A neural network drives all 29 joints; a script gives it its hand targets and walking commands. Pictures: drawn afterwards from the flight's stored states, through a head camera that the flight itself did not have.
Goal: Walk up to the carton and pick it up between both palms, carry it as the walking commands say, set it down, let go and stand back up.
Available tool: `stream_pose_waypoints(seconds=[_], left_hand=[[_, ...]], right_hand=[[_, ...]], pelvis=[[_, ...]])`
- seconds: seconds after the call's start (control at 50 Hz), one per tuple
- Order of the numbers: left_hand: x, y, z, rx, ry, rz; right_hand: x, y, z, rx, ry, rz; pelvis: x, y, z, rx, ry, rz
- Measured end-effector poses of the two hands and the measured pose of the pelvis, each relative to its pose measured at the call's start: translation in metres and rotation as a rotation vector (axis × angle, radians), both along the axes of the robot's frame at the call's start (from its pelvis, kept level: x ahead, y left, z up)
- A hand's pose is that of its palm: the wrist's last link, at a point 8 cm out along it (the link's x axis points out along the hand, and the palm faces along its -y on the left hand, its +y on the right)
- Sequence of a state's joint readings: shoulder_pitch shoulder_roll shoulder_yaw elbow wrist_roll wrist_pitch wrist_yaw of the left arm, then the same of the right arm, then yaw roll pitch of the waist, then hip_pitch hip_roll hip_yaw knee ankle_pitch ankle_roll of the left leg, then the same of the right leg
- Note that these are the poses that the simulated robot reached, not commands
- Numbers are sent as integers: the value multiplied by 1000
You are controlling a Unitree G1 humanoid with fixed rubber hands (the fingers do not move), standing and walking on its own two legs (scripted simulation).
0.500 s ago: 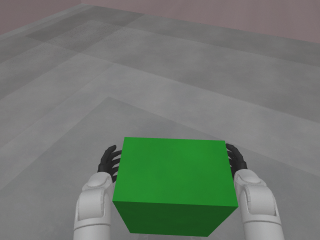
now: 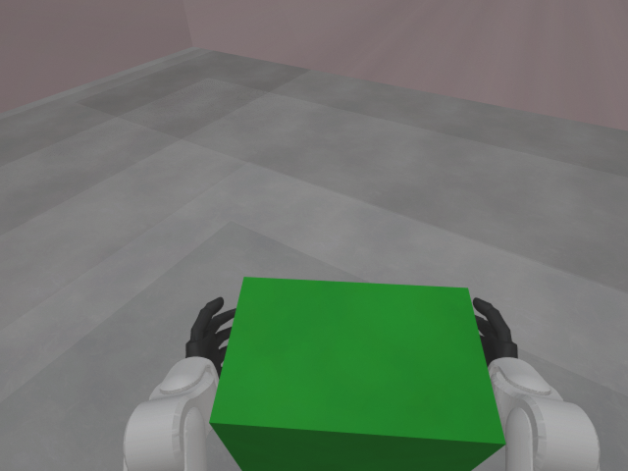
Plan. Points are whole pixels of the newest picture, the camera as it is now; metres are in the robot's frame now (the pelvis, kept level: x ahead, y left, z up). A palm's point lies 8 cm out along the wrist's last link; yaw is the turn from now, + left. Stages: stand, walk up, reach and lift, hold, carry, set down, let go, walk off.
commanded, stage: carry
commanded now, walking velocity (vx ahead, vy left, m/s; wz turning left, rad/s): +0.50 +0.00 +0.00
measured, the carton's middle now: (346, 404) +0.22 -0.01 +0.02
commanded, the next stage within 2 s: none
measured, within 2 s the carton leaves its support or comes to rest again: neither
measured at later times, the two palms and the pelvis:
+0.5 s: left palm (241, 217) +0.50 +0.15 +0.09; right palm (437, 221) +0.49 -0.17 +0.08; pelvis +0.27 +0.01 -0.01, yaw +0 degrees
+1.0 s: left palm (237, 133) +0.80 +0.20 +0.09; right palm (381, 128) +0.81 -0.12 +0.09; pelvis +0.58 +0.04 +0.00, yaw +2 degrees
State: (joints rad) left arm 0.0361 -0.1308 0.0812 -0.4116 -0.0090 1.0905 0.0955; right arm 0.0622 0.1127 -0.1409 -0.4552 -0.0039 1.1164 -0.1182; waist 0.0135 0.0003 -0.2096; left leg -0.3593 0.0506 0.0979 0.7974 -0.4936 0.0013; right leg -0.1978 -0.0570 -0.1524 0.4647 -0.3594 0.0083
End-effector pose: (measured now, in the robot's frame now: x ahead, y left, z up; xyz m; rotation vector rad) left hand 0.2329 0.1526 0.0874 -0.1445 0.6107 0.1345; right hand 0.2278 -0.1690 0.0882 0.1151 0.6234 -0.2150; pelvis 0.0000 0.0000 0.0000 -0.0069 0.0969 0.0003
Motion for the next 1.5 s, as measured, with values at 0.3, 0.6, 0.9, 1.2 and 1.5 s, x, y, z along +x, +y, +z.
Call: stream_pose_waypoints(seconds=[0.3, 0.6, 0.9, 1.2, 1.5], left_hand=[[145, 21, 3, -1, 60, -31], [322, 2, -17, 31, 56, 58], [484, 29, 17, 18, 25, 110], [695, 74, -9, -16, 92, 9], [903, 70, -6, 10, -5, 67]], right_hand=[[128, 22, -3, 36, 57, -66], [343, 2, -21, 23, 53, 56], [516, 31, 8, 45, 21, 86], [694, 75, -6, 8, 88, -14], [922, 71, -11, 27, -9, 50]], pelvis=[[147, 30, 8, -6, 0, -39], [330, -11, -14, -17, -32, 43], [505, 9, 15, 23, -21, 59], [699, 72, 9, -6, -15, 5], [916, 55, -16, -13, -42, 61]])
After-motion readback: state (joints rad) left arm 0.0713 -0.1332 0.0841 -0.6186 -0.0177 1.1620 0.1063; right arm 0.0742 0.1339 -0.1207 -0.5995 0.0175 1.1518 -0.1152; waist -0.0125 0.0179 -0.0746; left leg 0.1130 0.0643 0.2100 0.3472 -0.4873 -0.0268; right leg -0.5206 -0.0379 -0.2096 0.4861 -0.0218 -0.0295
